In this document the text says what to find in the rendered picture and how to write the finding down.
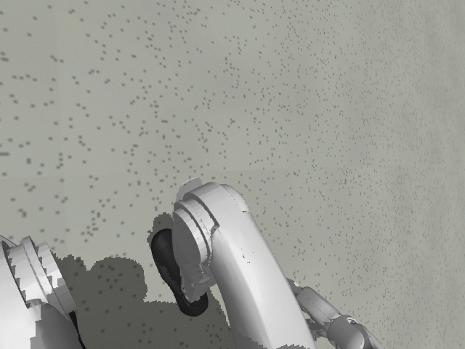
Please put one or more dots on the right robot hand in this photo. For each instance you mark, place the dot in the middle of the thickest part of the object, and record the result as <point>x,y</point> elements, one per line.
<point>317,307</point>

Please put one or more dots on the right robot arm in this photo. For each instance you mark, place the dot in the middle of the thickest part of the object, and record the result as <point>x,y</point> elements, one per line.
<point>346,333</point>

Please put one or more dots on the right robot foot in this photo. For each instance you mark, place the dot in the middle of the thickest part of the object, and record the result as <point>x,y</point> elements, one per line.
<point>162,251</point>

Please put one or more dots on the left robot foot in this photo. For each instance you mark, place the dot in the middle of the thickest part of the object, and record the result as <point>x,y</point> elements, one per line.
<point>74,320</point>

